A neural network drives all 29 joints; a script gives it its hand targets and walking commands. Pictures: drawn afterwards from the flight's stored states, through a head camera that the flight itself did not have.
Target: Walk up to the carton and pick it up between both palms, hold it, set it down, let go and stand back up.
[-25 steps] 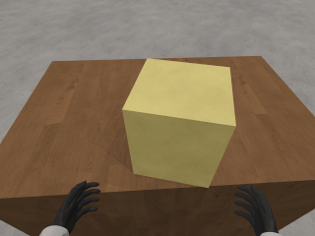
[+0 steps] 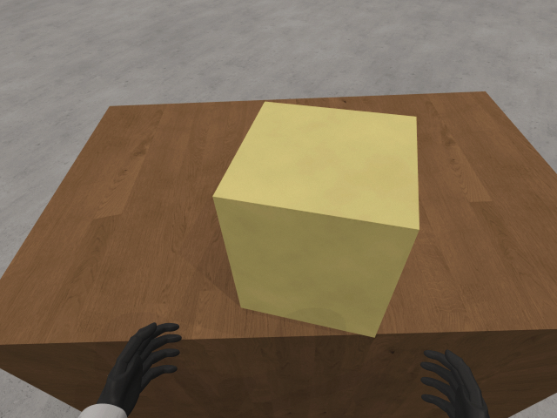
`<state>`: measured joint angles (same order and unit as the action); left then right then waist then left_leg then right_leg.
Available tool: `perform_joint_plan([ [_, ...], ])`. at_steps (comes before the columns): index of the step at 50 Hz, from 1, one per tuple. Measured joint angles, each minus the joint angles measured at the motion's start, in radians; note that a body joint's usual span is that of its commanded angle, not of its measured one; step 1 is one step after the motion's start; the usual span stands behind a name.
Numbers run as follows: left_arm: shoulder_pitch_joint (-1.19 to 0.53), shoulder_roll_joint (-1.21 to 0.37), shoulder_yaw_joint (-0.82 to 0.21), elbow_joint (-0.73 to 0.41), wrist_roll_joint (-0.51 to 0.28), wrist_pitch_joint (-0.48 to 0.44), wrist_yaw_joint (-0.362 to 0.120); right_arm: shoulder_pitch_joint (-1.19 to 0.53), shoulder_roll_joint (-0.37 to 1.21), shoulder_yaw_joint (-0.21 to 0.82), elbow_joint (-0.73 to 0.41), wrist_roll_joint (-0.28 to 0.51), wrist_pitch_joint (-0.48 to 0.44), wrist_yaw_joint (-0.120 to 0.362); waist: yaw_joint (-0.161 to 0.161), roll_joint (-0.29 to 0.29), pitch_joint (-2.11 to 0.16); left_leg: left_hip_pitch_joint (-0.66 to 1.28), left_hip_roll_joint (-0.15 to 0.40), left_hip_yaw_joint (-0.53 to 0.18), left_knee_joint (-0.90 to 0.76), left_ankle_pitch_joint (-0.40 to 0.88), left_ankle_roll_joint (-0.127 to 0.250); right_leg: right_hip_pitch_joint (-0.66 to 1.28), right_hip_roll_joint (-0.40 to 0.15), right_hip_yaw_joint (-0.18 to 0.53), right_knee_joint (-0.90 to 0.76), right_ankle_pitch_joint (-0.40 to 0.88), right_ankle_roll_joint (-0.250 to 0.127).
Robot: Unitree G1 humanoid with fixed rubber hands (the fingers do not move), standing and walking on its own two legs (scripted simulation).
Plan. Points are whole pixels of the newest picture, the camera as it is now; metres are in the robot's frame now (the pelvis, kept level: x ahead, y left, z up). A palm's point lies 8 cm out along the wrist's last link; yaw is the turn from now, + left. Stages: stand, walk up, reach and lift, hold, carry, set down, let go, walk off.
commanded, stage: set down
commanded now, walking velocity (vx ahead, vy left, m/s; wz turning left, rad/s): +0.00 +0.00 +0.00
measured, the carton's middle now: (320, 221) +0.39 -0.02 +0.10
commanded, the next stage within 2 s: let go in 0.42 s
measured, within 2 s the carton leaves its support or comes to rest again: neither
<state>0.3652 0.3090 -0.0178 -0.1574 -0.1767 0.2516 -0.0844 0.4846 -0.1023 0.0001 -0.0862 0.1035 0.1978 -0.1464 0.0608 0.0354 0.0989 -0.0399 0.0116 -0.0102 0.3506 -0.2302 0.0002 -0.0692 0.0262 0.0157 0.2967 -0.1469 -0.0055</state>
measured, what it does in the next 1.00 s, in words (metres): shifts its weight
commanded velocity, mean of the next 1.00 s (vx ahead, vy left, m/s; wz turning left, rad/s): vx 0.00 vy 0.00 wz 0.00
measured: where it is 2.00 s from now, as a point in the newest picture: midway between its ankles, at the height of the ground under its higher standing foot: outside the picture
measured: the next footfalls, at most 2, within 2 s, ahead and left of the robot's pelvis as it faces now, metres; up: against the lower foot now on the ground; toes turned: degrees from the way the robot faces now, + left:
none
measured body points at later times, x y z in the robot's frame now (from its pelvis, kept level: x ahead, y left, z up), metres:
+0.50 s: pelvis -0.03 -0.02 -0.01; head -0.04 -0.04 +0.44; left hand +0.18 +0.22 +0.02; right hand +0.16 -0.20 -0.06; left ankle -0.02 +0.12 -0.75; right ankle +0.01 -0.12 -0.75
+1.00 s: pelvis -0.07 -0.02 -0.01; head -0.07 -0.02 +0.43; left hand +0.17 +0.23 -0.03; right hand +0.17 -0.19 -0.07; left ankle -0.02 +0.12 -0.75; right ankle +0.01 -0.12 -0.75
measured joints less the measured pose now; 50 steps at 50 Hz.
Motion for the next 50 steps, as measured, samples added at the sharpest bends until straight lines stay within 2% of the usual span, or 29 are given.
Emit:
perform_joint_plan([
  [7,-0.05,-0.011,0.006,0.069,-0.005,-0.017,-0.029,-0.04,-0.006,0.007,0.067,-0.017,-0.009,-0.004,0.005,0.013,0.007,0.002,-0.003,-0.004,0.012,0.002,-0.003,-0.003,-0.004,-0.008,0.029,-0.011,-0.002],
  [22,-0.172,-0.035,0.031,0.209,0.006,-0.036,-0.051,-0.12,0.002,0.005,0.204,-0.027,-0.004,0.001,0.013,0.005,0.019,-0.012,0.005,0.005,0.051,0.011,-0.016,-0.03,-0.008,-0.023,0.113,-0.035,-0.016],
  [27,-0.247,-0.051,0.034,0.278,0.01,-0.021,-0.054,-0.166,-0.013,0.006,0.289,-0.036,0.021,0.021,0.01,0.015,0.027,-0.029,0.015,0.005,0.084,0.008,-0.021,-0.038,-0.003,-0.03,0.153,-0.052,-0.021],
  [33,-0.331,-0.079,0.055,0.334,0.043,0.023,-0.071,-0.21,-0.053,0.035,0.371,-0.038,-0.001,0.035,-0.005,0.004,0.035,-0.046,0.006,-0.005,0.09,0.029,-0.019,-0.057,-0.022,-0.059,0.211,-0.109,-0.034],
  [36,-0.369,-0.081,0.06,0.347,0.058,0.056,-0.084,-0.238,-0.058,0.031,0.417,-0.031,-0.005,0.033,0.003,-0.013,0.045,-0.041,0.005,0.006,0.083,0.041,-0.024,-0.06,-0.029,-0.061,0.226,-0.113,-0.033],
  [38,-0.39,-0.086,0.059,0.354,0.064,0.077,-0.081,-0.256,-0.056,0.023,0.446,-0.028,-0.004,0.041,0.012,-0.018,0.046,-0.041,0.009,0.013,0.081,0.045,-0.033,-0.064,-0.027,-0.057,0.231,-0.119,-0.034],
  [40,-0.408,-0.086,0.058,0.361,0.066,0.092,-0.08,-0.27,-0.053,0.018,0.454,-0.022,-0.001,0.043,0.019,-0.026,0.046,-0.047,0.01,0.02,0.081,0.049,-0.027,-0.071,-0.028,-0.055,0.234,-0.117,-0.035],
  [43,-0.426,-0.08,0.059,0.352,0.077,0.116,-0.082,-0.292,-0.045,0.021,0.452,-0.007,-0.004,0.044,0.018,-0.042,0.058,-0.052,0.008,0.026,0.086,0.053,-0.027,-0.079,-0.032,-0.053,0.242,-0.108,-0.035],
  [47,-0.438,-0.082,0.056,0.343,0.109,0.171,-0.058,-0.318,-0.03,0.017,0.433,-0.002,0.011,0.053,0.01,-0.053,0.071,-0.06,0.008,0.035,0.1,0.053,-0.024,-0.085,-0.032,-0.046,0.247,-0.105,-0.032],
  [48,-0.442,-0.08,0.055,0.37,0.124,0.197,-0.05,-0.324,-0.027,0.021,0.425,-0.001,0.016,0.053,0.004,-0.056,0.074,-0.062,0.008,0.039,0.103,0.053,-0.021,-0.088,-0.033,-0.042,0.247,-0.101,-0.03],
  [50,-0.418,-0.076,0.055,0.484,0.173,0.128,-0.015,-0.345,-0.035,0.034,0.485,-0.066,-0.051,0.091,-0.034,-0.06,0.042,-0.119,0.006,0.032,0.148,0.007,-0.023,-0.133,-0.031,-0.041,0.264,-0.121,-0.016],
])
